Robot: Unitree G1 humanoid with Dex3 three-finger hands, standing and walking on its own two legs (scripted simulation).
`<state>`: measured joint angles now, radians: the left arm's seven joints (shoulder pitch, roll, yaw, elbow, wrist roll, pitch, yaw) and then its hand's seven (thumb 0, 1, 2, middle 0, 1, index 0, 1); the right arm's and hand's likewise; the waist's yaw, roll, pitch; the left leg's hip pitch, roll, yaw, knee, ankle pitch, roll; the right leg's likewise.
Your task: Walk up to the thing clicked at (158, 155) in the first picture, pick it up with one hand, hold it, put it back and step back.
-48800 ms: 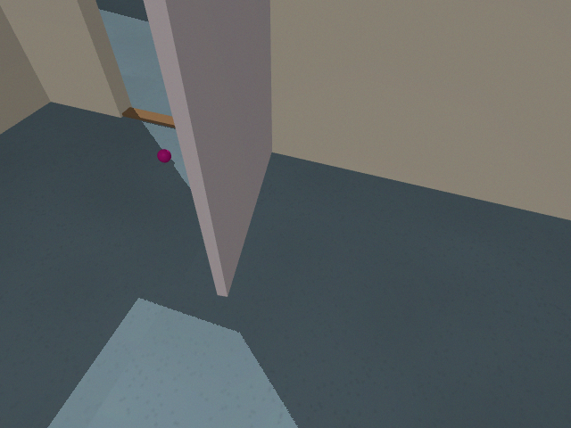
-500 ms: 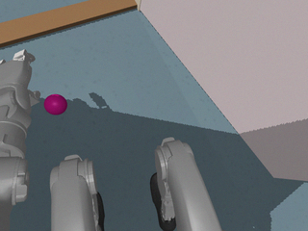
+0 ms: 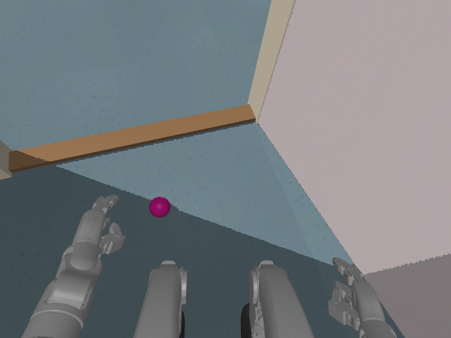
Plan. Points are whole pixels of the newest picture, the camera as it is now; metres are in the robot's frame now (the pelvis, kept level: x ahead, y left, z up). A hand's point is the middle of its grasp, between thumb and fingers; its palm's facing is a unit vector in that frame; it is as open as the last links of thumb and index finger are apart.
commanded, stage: home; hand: left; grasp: from above
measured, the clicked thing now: (159, 207) +0.53 +0.19 -0.52
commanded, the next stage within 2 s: none
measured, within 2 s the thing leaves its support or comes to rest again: neither
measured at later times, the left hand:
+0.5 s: hand (73, 255) +0.25 +0.19 +0.09, palm faces +0.09 -0.97 -0.22, open 7.4 cm
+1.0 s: hand (56, 275) +0.23 +0.19 +0.12, palm faces +0.09 -0.97 -0.21, open 7.4 cm
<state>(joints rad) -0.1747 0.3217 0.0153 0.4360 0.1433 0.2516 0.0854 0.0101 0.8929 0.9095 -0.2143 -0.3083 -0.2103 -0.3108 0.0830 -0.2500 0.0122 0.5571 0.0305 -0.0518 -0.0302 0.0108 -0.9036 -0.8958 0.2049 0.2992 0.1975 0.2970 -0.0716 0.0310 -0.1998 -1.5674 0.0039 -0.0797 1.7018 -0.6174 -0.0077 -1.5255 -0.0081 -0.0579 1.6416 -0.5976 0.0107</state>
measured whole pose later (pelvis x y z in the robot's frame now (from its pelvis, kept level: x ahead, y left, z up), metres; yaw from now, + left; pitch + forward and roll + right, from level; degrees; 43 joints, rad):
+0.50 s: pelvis +0.07 +0.00 +0.15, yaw +2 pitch +14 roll -3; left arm 0.41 0.23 0.04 -0.05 -0.07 0.42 0.07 0.01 0.91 0.90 -0.20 -0.30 -0.20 -0.30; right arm 0.30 -0.22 0.04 0.53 0.03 -0.15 -0.17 0.02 -0.90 -0.90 0.21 0.30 0.20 0.30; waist -0.06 0.05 -0.17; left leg -0.81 0.03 -0.06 1.08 -0.51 0.00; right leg -0.76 0.01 -0.05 1.00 -0.48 0.01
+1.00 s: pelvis +0.07 +0.00 +0.16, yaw +3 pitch +10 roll -3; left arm 0.49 0.23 0.03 -0.12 -0.05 0.45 0.02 0.01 0.91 0.90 -0.20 -0.30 -0.20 -0.30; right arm 0.27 -0.22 0.04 0.53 0.00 -0.22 -0.17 0.02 -0.90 -0.90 0.21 0.30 0.20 0.30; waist -0.03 0.05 -0.16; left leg -0.68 0.02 -0.07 1.01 -0.50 0.00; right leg -0.63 0.00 -0.06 0.93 -0.47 0.01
